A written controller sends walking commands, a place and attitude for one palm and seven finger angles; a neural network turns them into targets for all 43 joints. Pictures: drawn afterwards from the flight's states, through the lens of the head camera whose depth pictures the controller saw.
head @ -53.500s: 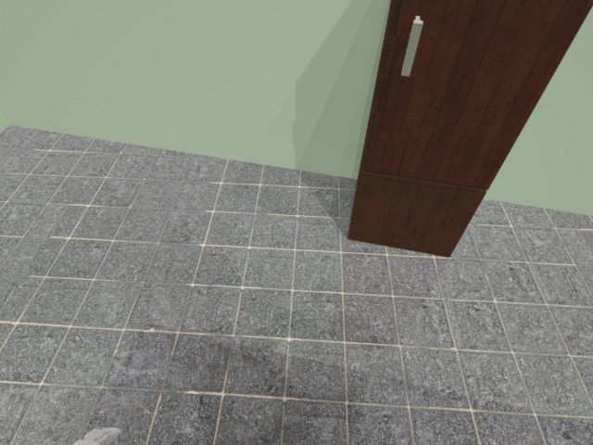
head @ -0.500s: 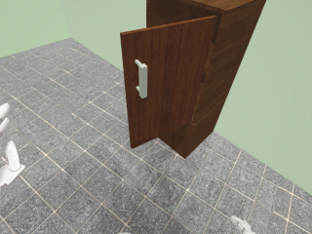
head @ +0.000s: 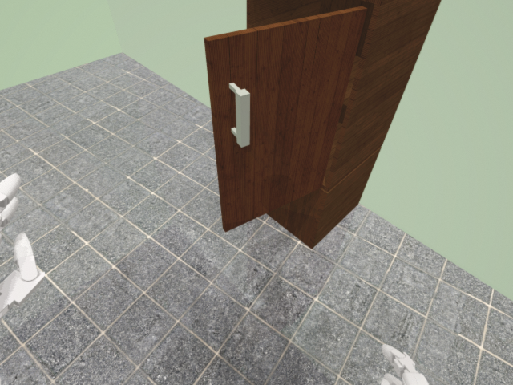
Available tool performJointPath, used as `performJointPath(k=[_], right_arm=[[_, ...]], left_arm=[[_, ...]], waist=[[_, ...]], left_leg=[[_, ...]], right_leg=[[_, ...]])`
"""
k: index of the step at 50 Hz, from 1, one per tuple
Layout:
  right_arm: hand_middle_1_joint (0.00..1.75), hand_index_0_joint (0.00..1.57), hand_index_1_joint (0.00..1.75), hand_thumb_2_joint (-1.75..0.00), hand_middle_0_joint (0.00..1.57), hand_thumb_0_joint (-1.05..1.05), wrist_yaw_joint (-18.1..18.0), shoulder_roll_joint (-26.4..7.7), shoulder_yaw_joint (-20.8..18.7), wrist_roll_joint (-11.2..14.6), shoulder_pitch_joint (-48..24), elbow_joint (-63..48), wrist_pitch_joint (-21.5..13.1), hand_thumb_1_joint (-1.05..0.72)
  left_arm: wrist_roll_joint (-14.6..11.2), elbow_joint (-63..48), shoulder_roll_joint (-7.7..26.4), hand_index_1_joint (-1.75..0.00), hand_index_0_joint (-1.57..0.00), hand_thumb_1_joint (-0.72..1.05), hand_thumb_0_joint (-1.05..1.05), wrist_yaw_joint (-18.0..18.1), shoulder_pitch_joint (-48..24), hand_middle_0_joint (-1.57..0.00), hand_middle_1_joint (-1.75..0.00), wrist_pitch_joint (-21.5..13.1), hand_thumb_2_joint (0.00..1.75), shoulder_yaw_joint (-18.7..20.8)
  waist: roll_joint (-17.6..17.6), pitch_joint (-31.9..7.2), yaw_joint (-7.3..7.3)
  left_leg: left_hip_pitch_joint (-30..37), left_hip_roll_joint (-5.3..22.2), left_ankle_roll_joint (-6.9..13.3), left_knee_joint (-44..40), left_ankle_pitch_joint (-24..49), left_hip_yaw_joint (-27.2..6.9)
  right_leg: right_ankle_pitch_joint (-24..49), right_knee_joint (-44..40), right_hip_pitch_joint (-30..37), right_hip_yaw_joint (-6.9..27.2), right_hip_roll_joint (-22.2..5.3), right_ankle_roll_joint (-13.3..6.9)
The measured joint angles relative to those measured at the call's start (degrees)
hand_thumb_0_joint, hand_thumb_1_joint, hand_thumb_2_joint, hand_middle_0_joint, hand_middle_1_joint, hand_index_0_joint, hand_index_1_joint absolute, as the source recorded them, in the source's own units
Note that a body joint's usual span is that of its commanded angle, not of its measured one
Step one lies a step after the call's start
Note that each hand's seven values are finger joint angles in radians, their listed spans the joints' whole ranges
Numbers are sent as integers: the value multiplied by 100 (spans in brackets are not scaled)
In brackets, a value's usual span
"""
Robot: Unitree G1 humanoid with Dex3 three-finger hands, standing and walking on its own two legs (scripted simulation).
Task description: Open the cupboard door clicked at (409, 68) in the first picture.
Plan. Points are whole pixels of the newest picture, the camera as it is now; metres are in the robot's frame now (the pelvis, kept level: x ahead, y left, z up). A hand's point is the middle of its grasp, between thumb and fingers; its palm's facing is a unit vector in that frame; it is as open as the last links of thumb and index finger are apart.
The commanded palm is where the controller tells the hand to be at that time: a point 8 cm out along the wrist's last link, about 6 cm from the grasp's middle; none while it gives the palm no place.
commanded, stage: let the arm hang, fingers relaxed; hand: left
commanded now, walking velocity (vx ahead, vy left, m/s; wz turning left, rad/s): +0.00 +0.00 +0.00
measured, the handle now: (238, 115) +0.62 +0.09 +0.09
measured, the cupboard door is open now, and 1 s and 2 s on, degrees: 76 76 76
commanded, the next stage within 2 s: look to check the result in 1.08 s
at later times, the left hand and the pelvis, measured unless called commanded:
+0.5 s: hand out of the picture -0.05 +0.20 -0.17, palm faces +0.10 -0.97 -0.22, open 7.1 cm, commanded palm none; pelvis -0.01 +0.02 +0.01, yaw +4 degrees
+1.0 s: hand out of the picture +0.00 +0.21 -0.16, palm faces +0.07 -0.97 -0.21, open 7.3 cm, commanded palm none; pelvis -0.02 +0.03 +0.01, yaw +3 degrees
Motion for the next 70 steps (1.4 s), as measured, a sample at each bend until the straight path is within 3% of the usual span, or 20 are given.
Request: performJointPath(k=[2,3,5,8,11,12,15,20,29,44,54,70], right_arm=[[30,21,30,-90,20,1,201,-228,-94,-29,1,79,95,-90],[30,21,30,-90,20,1,238,-312,-121,-66,-66,171,228,-90],[30,21,30,-90,20,1,233,-293,-94,-170,-259,425,504,-90],[30,21,30,-90,20,1,240,-192,15,-218,-366,741,677,-90],[30,21,30,-90,20,1,228,-16,53,-132,-373,1094,839,-91],[30,21,30,-90,20,1,222,54,47,-112,-340,1200,876,-91],[30,21,30,-90,20,1,143,221,-34,-84,-195,1551,915,-92],[30,21,30,-90,20,0,95,170,-82,-74,-58,2086,970,-93],[30,20,30,-90,20,1,98,184,-38,-52,91,2571,927,-91],[30,20,30,-90,20,1,117,298,-47,-69,9,2629,860,-91],[30,20,30,-90,20,1,137,143,-94,-61,-70,2599,828,-91],[30,20,30,-90,20,0,170,-293,-118,-52,-419,2616,819,-91]], left_arm=[[127,1005,-97,-30,-21,90,1,-238,-498,-20,-31,384,90,-460],[151,1673,-186,-30,-21,90,1,-333,-751,-20,-31,652,90,-697],[181,3161,-387,-30,-20,90,0,-475,-1247,-19,-30,1177,90,-1090],[185,5208,-848,-30,-20,91,1,-581,-1617,-19,-30,1619,90,-1645],[178,6596,-1329,-30,-20,92,1,-678,-1477,-19,-30,1651,90,-2168],[119,6900,-1456,-30,-20,93,1,-641,-1404,-19,-30,1593,90,-2184],[78,7453,-1348,-30,-21,103,-3,-524,-1376,-20,-30,1420,89,-2022],[87,8263,-1153,-30,-21,101,-2,-584,-1306,-20,-30,1467,90,-2134],[75,8922,-1121,-30,-20,93,0,-595,-1318,-20,-30,1416,90,-2216],[98,8820,-1253,-30,-20,91,1,-572,-1692,-19,-30,1330,90,-2216],[106,8789,-1175,-30,-20,91,1,-598,-1764,-20,-30,1305,90,-2193],[101,8869,-750,-30,-20,91,1,-650,-1976,-20,-30,1291,90,-2160]], waist=[[269,-161,5],[373,-235,-35],[270,-186,-131],[205,11,-210],[176,178,-228],[135,230,-224],[36,392,-112],[45,459,-29],[158,454,-48],[190,281,-124],[165,316,-142],[192,434,-108]], left_leg=[[86,36,90,-591,479,-160],[38,-11,67,-599,21,-215],[-128,-252,58,-358,-161,-193],[-6,-357,17,-373,4,-190],[232,-254,-45,-610,-20,-258],[288,-218,-54,-653,-96,-304],[471,-119,-84,-1010,368,-403],[739,-109,-69,-1529,522,-383],[947,-205,33,-2016,823,-323],[1021,-313,122,-2119,902,-229],[1024,-299,122,-2152,914,-198],[1118,-264,82,-2295,950,-235]], right_leg=[[-254,524,-364,-127,-41,102],[-579,927,-607,-120,-76,171],[-917,1435,-857,164,-173,261],[-747,1455,-736,321,-163,129],[-564,1005,-424,282,-47,79],[-477,836,-332,247,-6,58],[-246,406,-94,130,89,19],[119,-261,224,158,106,80],[405,-708,407,217,13,176],[405,-623,378,306,-101,267],[430,-656,369,338,-87,265],[482,-845,490,306,-48,229]])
